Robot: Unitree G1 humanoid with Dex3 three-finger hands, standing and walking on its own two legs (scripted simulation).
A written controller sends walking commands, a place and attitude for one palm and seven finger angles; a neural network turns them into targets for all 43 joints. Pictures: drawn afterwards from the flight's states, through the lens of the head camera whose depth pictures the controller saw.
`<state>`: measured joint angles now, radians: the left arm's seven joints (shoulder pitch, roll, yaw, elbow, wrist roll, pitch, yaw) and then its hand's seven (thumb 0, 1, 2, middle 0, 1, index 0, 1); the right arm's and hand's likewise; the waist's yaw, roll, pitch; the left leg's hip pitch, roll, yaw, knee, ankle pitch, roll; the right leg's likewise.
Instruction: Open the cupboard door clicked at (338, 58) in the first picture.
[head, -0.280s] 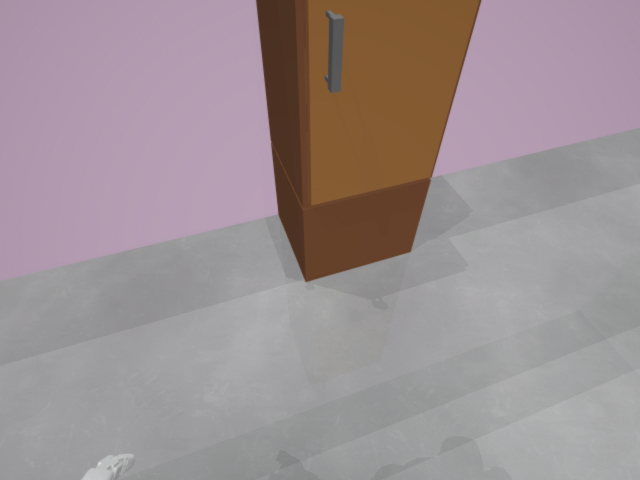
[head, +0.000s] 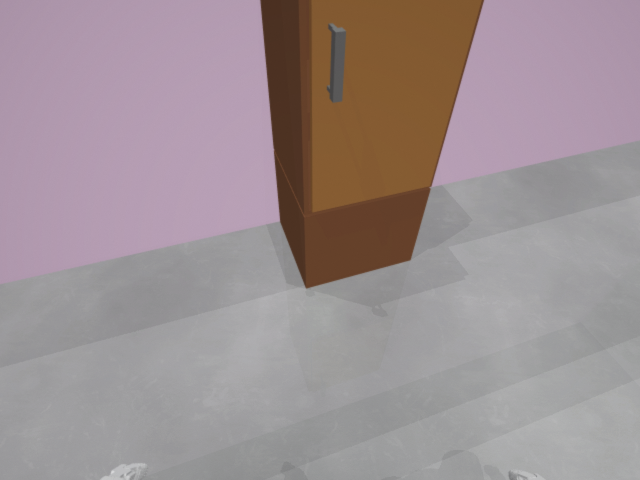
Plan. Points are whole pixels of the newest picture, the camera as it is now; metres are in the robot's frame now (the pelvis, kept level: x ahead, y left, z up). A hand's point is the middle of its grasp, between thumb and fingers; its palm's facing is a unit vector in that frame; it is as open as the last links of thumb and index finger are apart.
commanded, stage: stand and wait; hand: left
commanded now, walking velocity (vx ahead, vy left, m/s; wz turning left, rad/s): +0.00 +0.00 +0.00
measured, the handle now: (334, 63) +0.92 +0.03 +0.12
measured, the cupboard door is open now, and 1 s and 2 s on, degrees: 0 0 0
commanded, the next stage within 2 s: look at it before walking up in 0.56 s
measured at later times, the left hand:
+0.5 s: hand out of the picture +0.04 +0.23 -0.15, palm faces -0.02 -0.95 -0.33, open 7.4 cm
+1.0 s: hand out of the picture +0.05 +0.24 -0.15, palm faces -0.03 -0.95 -0.32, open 7.4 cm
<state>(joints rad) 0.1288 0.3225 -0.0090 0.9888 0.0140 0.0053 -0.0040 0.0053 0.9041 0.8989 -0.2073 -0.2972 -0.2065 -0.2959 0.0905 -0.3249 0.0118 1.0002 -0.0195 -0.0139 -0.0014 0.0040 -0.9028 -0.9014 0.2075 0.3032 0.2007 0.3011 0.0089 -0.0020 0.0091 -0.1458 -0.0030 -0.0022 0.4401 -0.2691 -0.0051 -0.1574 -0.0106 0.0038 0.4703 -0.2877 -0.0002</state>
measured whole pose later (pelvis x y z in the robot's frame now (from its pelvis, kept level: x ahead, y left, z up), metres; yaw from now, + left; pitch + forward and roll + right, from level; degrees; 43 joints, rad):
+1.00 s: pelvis -0.02 -0.01 +0.01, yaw +0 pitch -2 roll +0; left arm 0.15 0.33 0.00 1.08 0.01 0.00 -0.01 0.00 0.91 0.90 -0.21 -0.30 -0.21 -0.30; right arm 0.14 -0.33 0.01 1.11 -0.01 -0.02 0.00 0.00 -0.90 -0.90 0.21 0.30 0.20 0.30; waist 0.00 0.00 0.02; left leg -0.13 0.02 0.00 0.36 -0.20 -0.02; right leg -0.14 0.01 0.01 0.38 -0.21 -0.01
